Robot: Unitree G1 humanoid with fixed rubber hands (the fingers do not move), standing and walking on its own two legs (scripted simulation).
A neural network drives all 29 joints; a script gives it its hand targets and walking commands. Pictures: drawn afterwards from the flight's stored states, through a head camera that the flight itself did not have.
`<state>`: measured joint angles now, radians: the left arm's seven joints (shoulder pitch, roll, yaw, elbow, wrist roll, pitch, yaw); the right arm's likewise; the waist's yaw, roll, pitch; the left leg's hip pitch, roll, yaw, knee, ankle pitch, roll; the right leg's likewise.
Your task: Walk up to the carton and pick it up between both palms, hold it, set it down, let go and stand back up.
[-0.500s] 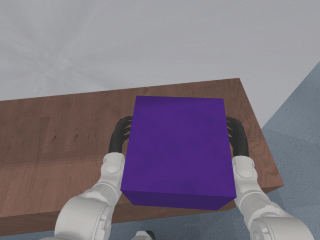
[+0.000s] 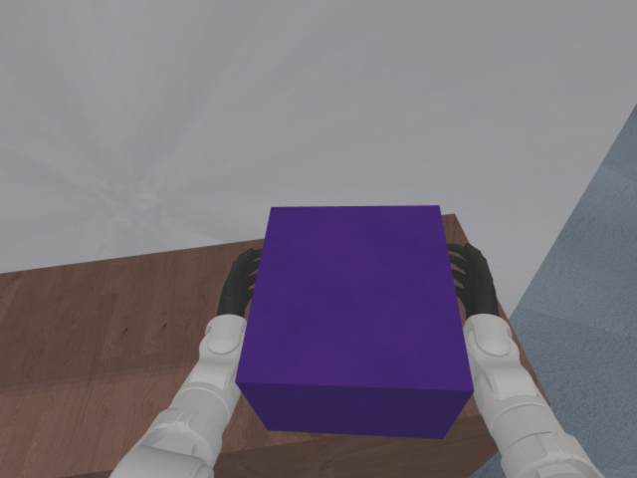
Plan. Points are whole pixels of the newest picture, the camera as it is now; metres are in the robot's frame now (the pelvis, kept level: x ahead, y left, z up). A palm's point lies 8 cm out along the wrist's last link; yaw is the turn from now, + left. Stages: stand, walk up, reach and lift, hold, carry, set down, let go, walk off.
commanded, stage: reach and lift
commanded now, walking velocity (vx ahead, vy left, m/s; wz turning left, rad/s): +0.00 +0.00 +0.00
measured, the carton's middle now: (353, 318) +0.34 -0.03 +0.01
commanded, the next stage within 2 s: none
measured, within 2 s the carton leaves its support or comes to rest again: neither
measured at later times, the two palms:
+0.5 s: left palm (218, 288) +0.36 +0.14 +0.07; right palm (478, 281) +0.34 -0.18 +0.08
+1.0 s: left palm (201, 274) +0.34 +0.15 +0.12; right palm (485, 255) +0.34 -0.17 +0.13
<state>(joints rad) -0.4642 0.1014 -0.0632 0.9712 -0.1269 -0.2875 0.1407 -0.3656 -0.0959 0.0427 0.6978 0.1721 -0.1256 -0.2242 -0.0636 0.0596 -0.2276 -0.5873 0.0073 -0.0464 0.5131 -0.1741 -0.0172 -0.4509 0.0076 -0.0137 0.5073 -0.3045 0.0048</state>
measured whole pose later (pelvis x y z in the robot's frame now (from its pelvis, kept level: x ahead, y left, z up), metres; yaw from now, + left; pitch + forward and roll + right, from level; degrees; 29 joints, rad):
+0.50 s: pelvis -0.01 +0.01 +0.01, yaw -1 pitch +9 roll -1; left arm -0.52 0.09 -0.01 0.86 -0.10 -0.06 0.13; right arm -0.45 -0.10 -0.01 0.70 0.18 0.02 -0.21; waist -0.02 0.02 -0.19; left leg -0.44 0.01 -0.03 0.41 -0.12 -0.01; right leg -0.32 0.01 0.02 0.41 -0.24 0.01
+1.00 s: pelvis +0.00 -0.01 +0.02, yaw -1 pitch +1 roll +0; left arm -0.37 0.05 0.09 0.30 0.04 0.36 0.10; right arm -0.40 -0.12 0.03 0.41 0.20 0.27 -0.22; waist -0.02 -0.02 -0.09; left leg -0.24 0.01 -0.05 0.34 -0.12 -0.02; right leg -0.10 0.01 0.01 0.32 -0.24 0.00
